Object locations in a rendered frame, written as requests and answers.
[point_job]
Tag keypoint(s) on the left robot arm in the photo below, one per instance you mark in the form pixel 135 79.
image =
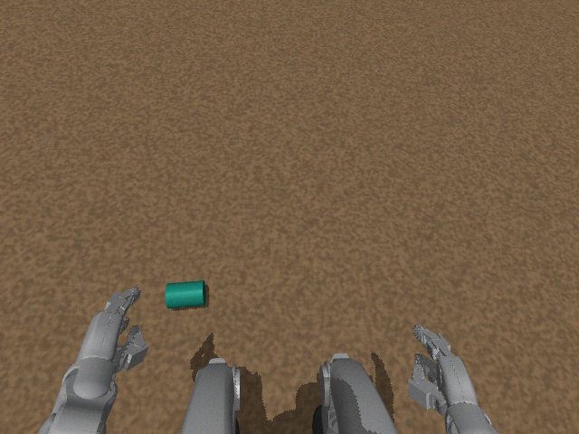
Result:
pixel 85 399

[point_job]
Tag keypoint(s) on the left robot hand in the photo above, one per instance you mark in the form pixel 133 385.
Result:
pixel 101 339

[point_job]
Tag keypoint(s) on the right robot arm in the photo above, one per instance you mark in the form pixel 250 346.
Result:
pixel 466 418

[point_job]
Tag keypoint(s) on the can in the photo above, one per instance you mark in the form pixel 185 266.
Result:
pixel 185 294

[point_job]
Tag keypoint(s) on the right robot hand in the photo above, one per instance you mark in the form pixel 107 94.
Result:
pixel 449 381

